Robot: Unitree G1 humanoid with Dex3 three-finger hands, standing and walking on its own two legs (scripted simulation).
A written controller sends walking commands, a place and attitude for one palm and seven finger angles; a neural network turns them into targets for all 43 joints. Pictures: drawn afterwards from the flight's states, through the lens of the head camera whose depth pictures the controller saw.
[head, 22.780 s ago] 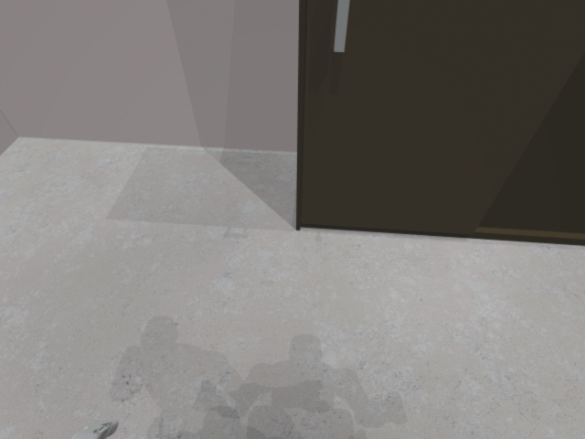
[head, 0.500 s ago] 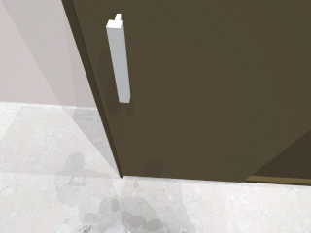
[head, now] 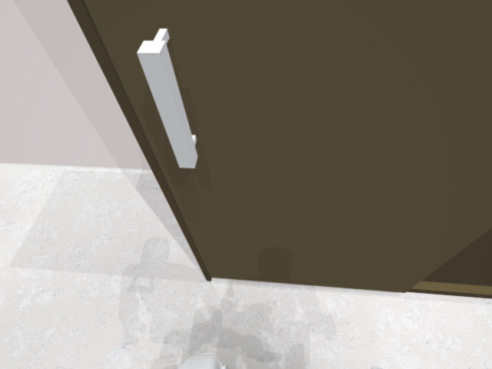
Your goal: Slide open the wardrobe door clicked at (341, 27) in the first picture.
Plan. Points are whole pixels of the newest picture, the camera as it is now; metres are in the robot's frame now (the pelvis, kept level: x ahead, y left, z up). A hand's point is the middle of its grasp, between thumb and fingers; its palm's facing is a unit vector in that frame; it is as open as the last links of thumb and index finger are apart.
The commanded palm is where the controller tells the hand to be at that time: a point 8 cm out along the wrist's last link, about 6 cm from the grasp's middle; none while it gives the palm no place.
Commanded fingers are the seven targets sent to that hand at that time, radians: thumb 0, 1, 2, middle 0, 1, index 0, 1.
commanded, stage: come to a stop and stand still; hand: left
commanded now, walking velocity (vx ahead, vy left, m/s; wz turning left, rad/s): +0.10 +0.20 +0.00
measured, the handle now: (177, 106) +0.45 +0.13 +0.18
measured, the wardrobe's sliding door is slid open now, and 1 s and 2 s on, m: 0.00 0.00 0.00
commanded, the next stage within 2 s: look again from close up in 0.90 s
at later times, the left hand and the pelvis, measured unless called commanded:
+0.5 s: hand out of the picture -0.02 +0.22 -0.17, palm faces +0.04 -0.98 -0.19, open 7.3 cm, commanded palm none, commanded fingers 0.00 0.90 0.90 -0.20 -0.30 -0.20 -0.30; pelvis -0.03 +0.04 +0.01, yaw +0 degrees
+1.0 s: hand out of the picture -0.03 +0.21 -0.16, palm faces -0.02 -0.97 -0.23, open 7.3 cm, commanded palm none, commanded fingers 0.00 0.90 0.90 -0.20 -0.30 -0.20 -0.30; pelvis -0.04 +0.04 +0.01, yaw -1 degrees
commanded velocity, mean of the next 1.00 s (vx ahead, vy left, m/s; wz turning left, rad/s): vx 0.01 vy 0.02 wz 0.00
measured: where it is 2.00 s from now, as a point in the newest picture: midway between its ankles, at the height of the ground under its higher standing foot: outside the picture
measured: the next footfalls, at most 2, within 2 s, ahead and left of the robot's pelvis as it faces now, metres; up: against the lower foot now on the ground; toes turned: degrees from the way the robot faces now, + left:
left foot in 0.30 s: -0.01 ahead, +0.13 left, +0.00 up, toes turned +6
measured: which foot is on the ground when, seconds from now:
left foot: up 0.00-0.28, down 0.30-1.00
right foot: down 0.00-1.00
